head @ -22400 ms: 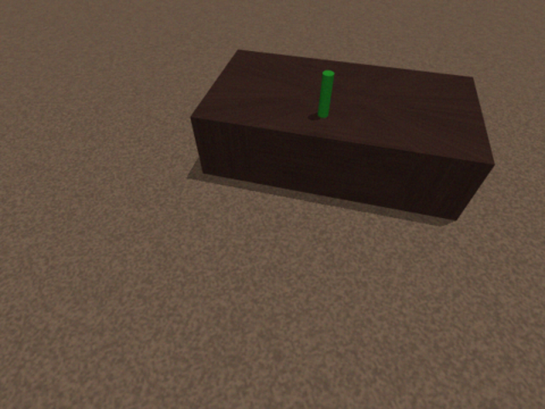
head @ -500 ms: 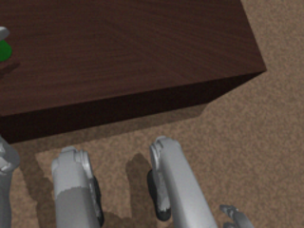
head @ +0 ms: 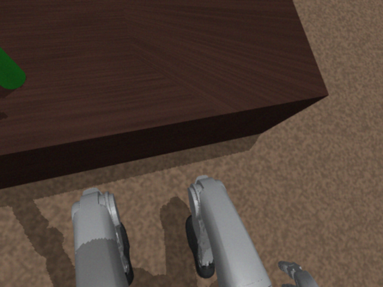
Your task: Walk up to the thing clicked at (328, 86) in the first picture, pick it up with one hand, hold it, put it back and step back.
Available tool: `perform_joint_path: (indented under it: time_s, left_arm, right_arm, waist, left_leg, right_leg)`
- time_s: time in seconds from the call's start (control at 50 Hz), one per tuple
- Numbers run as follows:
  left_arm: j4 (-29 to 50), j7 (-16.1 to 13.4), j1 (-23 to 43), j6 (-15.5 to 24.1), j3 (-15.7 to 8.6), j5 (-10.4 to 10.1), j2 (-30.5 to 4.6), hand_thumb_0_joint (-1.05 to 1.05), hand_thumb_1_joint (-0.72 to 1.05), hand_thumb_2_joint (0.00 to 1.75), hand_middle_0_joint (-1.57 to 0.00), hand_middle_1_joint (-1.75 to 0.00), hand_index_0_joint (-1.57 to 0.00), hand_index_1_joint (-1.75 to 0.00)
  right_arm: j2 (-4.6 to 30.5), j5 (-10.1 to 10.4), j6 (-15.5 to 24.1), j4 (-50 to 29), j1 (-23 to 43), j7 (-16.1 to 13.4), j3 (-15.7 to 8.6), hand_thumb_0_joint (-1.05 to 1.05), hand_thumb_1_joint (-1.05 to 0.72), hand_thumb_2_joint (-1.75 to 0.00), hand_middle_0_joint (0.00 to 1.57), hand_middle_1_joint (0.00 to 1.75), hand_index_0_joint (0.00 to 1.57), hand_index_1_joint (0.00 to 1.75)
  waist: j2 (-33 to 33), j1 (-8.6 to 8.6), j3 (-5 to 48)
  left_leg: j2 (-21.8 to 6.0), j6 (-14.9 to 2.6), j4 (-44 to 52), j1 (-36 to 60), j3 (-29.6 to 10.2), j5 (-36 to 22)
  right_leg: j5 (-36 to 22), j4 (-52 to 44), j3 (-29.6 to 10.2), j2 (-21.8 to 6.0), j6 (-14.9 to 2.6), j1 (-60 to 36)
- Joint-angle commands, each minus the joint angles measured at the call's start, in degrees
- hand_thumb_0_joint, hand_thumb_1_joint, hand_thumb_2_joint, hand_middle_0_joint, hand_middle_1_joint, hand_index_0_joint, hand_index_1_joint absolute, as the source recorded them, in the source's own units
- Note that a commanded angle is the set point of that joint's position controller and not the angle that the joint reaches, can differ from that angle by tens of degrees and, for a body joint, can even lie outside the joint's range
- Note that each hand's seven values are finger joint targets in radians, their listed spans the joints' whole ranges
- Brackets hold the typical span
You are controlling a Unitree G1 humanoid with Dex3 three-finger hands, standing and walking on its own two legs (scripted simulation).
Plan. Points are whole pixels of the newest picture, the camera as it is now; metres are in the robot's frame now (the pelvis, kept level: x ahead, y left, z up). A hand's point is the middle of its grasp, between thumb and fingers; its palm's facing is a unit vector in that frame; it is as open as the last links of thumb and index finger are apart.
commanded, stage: withdraw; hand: left
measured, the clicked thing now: out of the picture +0.55 +0.30 +0.01
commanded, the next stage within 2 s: rise in 0.02 s
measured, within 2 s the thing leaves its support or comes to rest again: neither
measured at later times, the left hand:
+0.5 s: hand out of the picture +0.48 +0.43 +0.19, palm faces +0.53 -0.78 -0.34, open 17.2 cm
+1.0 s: hand out of the picture +0.31 +0.30 +0.19, palm faces +0.33 -0.88 -0.35, open 17.2 cm
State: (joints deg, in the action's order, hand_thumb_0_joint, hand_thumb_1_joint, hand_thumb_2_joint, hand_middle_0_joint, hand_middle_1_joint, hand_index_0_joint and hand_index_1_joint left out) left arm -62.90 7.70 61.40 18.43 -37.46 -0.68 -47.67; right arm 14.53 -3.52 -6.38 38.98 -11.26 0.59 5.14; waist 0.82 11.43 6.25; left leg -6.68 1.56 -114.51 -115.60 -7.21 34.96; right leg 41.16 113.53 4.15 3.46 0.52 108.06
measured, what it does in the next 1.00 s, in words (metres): rises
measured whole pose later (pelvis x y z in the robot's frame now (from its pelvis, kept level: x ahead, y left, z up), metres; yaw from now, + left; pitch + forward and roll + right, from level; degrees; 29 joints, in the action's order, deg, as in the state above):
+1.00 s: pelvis +0.07 +0.02 +0.28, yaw +7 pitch +12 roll -3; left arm -35.9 -9.5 3.0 -1.9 -9.1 -0.7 -17.3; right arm 12.6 2.6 -3.4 32.8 -14.5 -7.0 1.8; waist 0.7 3.0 5.1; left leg -3.9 0.5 -51.8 -41.5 -0.1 22.1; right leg 25.3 48.3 1.5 0.0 1.4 34.6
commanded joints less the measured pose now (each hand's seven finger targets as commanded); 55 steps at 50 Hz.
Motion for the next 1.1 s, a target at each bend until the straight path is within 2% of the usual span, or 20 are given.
perform_joint_path:
  time_s: [0.0,0.06,0.12,0.14,0.18,0.22,0.28,0.36,0.42,0.5,0.56,0.58,0.62,0.64,0.78,0.84,0.96,1.0,1.02,1.08]
  left_arm:
    - [8.2,2.7,18.9,1.5,1.1,-0.8,-20.0,0.0,-0.6,0.0,-0.06,-0.04,-0.08,-0.02]
    - [10.4,5.1,19.8,0.8,1.9,-2.0,-19.4,0.0,-0.61,0.0,-0.07,-0.05,-0.1,-0.01]
    - [6.9,6.7,14.4,-0.7,4.3,-3.5,-12.6,0.0,-0.52,0.04,-0.05,-0.03,-0.05,-0.02]
    - [11.3,3.3,13.4,-3.4,2.8,5.2,-24.4,0.0,-0.5,0.05,-0.06,-0.07,-0.07,-0.06]
    - [12.5,0.9,15.1,-5.7,5.0,4.4,-19.2,0.0,-0.51,0.06,-0.07,-0.08,-0.07,-0.07]
    - [15.5,-1.0,13.4,-6.9,4.2,5.9,-21.6,0.0,-0.53,0.06,-0.07,-0.09,-0.08,-0.08]
    - [14.9,-5.1,12.7,-8.2,-0.3,8.0,-29.7,0.0,-0.51,0.08,-0.06,-0.06,-0.06,-0.06]
    - [8.0,-8.6,9.6,-9.4,4.2,8.2,-21.4,0.0,-0.49,0.09,-0.06,-0.06,-0.06,-0.06]
    - [3.4,-11.0,5.3,-10.3,6.1,8.5,-19.1,0.0,-0.49,0.09,-0.06,-0.06,-0.06,-0.06]
    - [1.4,-12.0,0.1,-11.6,12.6,7.3,-8.7,0.0,-0.53,0.07,-0.05,-0.06,-0.05,-0.05]
    - [4.1,-12.4,-6.5,-12.5,14.7,6.4,-4.8,0.0,-0.53,0.06,-0.05,-0.05,-0.05,-0.05]
    - [-0.5,-12.1,-11.7,-13.3,17.6,6.0,0.9,0.0,-0.51,0.08,-0.05,-0.06,-0.06,-0.06]
    - [9.9,-12.7,-10.7,-13.2,17.8,5.1,0.3,0.0,-0.52,0.07,-0.05,-0.06,-0.05,-0.06]
    - [6.0,-13.0,-17.5,-14.0,18.0,4.8,1.8,0.0,-0.52,0.07,-0.05,-0.06,-0.06,-0.06]
    - [27.6,-16.9,-31.9,-15.0,18.5,1.9,6.0,0.0,-0.51,0.08,-0.06,-0.06,-0.06,-0.06]
    - [32.5,-17.8,-37.6,-15.7,22.1,1.0,12.6,0.0,-0.51,0.08,-0.05,-0.06,-0.06,-0.06]
    - [45.5,-18.7,-49.8,-17.3,27.7,-0.3,20.8,0.0,-0.53,0.06,-0.05,-0.05,-0.05,-0.05]
    - [48.0,-18.6,-58.7,-18.3,29.9,-0.7,23.6,0.0,-0.55,0.05,-0.05,-0.05,-0.05,-0.05]
    - [46.7,-18.0,-63.4,-19.1,33.4,-1.0,28.3,0.0,-0.52,0.07,-0.05,-0.06,-0.05,-0.05]
    - [48.9,-17.3,-74.5,-20.6,35.4,-1.4,31.6,0.0,-0.5,0.08,-0.06,-0.06,-0.06,-0.06]
  right_arm:
    - [14.1,0.6,0.8,-1.0,-13.4,-1.6,-4.3,0.0,-0.9,-0.89,0.2,0.3,0.2,0.3]
    - [14.0,1.1,1.5,-1.6,-13.6,-1.7,-4.5,0.0,-0.88,-0.88,0.2,0.3,0.2,0.3]
    - [13.8,1.7,2.3,-2.4,-13.8,-1.6,-4.9,0.0,-0.84,-0.89,0.2,0.3,0.2,0.3]
    - [14.3,1.5,1.4,-5.1,-11.5,-1.0,-5.4,0.0,-0.89,-0.9,0.2,0.3,0.2,0.3]
    - [14.0,2.2,0.3,-4.7,-13.2,-0.5,-5.9,0.0,-0.89,-0.9,0.2,0.3,0.2,0.3]
    - [13.4,2.6,-0.2,-4.9,-13.3,-0.2,-6.1,0.0,-0.92,-0.91,0.2,0.3,0.2,0.3]
    - [13.2,2.7,-1.0,-2.8,-14.6,-0.7,-6.0,0.0,-0.9,-0.9,0.2,0.3,0.2,0.3]
    - [11.6,2.7,-0.5,-2.6,-13.3,-1.3,-5.4,0.0,-0.9,-0.9,0.2,0.3,0.2,0.3]
    - [12.2,3.1,0.2,-2.9,-13.2,-1.7,-5.9,0.0,-0.9,-0.9,0.2,0.3,0.2,0.3]
    - [12.0,3.5,1.3,-2.9,-13.8,-2.1,-6.6,0.0,-0.9,-0.9,0.2,0.3,0.2,0.3]
    - [11.9,4.0,1.7,-3.5,-13.5,-2.2,-7.2,0.0,-0.9,-0.9,0.2,0.3,0.2,0.3]
    - [11.6,4.2,1.9,-3.8,-13.2,-2.3,-7.3,0.0,-0.9,-0.9,0.2,0.3,0.2,0.3]
    - [11.7,4.6,2.4,-4.1,-13.1,-2.6,-7.9,0.0,-0.9,-0.9,0.2,0.3,0.2,0.3]
    - [11.5,5.0,2.5,-4.9,-12.3,-3.0,-7.9,0.0,-0.9,-0.9,0.2,0.3,0.2,0.3]
    - [8.8,6.2,3.4,-9.3,-8.0,-6.1,-7.2,0.0,-0.9,-0.9,0.2,0.3,0.2,0.3]
    - [7.5,6.0,4.1,-10.5,-6.5,-7.5,-6.6,0.0,-0.9,-0.9,0.2,0.3,0.2,0.3]
    - [6.1,5.5,5.7,-12.7,-3.0,-9.3,-6.4,0.0,-0.9,-0.9,0.2,0.3,0.2,0.3]
    - [5.4,5.5,6.0,-12.5,-2.1,-9.4,-6.3,0.0,-0.9,-0.9,0.2,0.3,0.2,0.3]
    - [5.0,5.3,6.2,-13.0,-1.4,-9.4,-6.1,0.0,-0.9,-0.9,0.2,0.3,0.2,0.3]
    - [4.7,5.4,6.7,-14.2,0.6,-9.2,-6.4,0.0,-0.9,-0.9,0.2,0.3,0.2,0.3]
  waist:
    - [15.5,-0.51,36.5]
    - [15.8,-0.91,36.5]
    - [12.8,-0.38,33.3]
    - [16.3,-4.85,41.4]
    - [16.9,-3.21,41.5]
    - [16.5,-3.51,42.6]
    - [16.5,-4.44,40.7]
    - [16.0,-2.78,32.8]
    - [15.0,-3.09,29.2]
    - [12.5,-2.32,24.5]
    - [12.4,-4.59,24.7]
    - [9.7,-3.81,22.9]
    - [11.5,-5.5,25.0]
    - [8.8,-5.54,23.1]
    - [10.5,-8.9,20.3]
    - [8.5,-8.03,15.9]
    - [8.5,-9.19,13.2]
    - [6.0,-10.01,11.2]
    - [4.2,-9.18,8.5]
    - [-1.2,-9.99,6.8]
  left_leg:
    - [0.9,-3.45,16.8,37.8,0.9,-7.6]
    - [0.8,-3.35,18.7,41.4,0.6,-10.4]
    - [0.8,-3.51,20.4,42.4,0.6,-12.6]
    - [1.4,-3.23,23.9,52.0,1.1,-19.3]
    - [1.1,-2.75,26.6,56.1,0.5,-20.2]
    - [1.3,-2.92,29.2,58.3,0.5,-20.5]
    - [1.6,-3.46,32.6,60.2,1.8,-20.5]
    - [1.8,-3.2,39.6,64.1,1.9,-16.5]
    - [1.8,-2.81,44.1,68.0,2.1,-16.2]
    - [1.8,-2.32,48.9,72.8,2.7,-20.9]
    - [1.8,-1.51,53.1,78.8,2.5,-24.7]
    - [1.7,-1.65,53.8,78.7,2.6,-26.2]
    - [1.9,-1.13,56.6,82.9,3.0,-27.7]
    - [2.3,-1.4,57.5,82.0,3.7,-27.5]
    - [3.6,-0.99,66.4,87.7,5.7,-24.9]
    - [3.7,-1.14,68.9,88.5,5.9,-24.3]
    - [3.9,-0.73,72.9,93.7,6.5,-24.3]
    - [4.0,-0.8,73.6,94.1,6.8,-25.0]
    - [4.2,-1.01,73.5,92.9,7.2,-24.4]
    - [4.4,-1.64,73.1,91.2,7.6,-26.8]
  right_leg:
    - [-11.5,-20.0,0.5,0.4,-2.41,-16.7]
    - [-13.8,-21.6,0.6,0.3,-2.57,-18.2]
    - [-15.8,-24.1,0.8,0.1,-2.47,-19.6]
    - [-19.8,-27.5,-0.3,-0.1,-2.81,-25.7]
    - [-19.5,-29.5,0.0,0.1,-2.67,-26.5]
    - [-20.6,-32.2,0.0,0.0,-2.25,-30.8]
    - [-21.5,-36.9,-0.8,0.0,-1.79,-37.3]
    - [-18.5,-43.4,-1.0,0.0,-1.97,-39.2]
    - [-18.1,-47.8,-0.9,-0.1,-2.24,-41.6]
    - [-21.9,-53.1,-0.3,-0.3,-2.45,-46.6]
    - [-23.7,-55.7,0.3,-0.5,-2.86,-50.7]
    - [-25.5,-56.9,0.5,-0.4,-2.67,-52.2]
    - [-26.5,-58.7,0.6,-0.6,-2.86,-55.6]
    - [-27.7,-60.4,0.4,-0.6,-2.56,-58.5]
    - [-28.6,-67.0,-0.8,-1.3,-2.47,-69.9]
    - [-28.9,-69.1,-0.8,-1.3,-2.24,-72.4]
    - [-28.3,-72.2,-0.4,-1.4,-2.06,-75.9]
    - [-28.7,-72.8,-0.1,-1.4,-1.78,-77.1]
    - [-28.4,-73.5,-0.2,-1.4,-1.52,-76.9]
    - [-30.8,-74.0,0.0,-1.5,-0.92,-79.0]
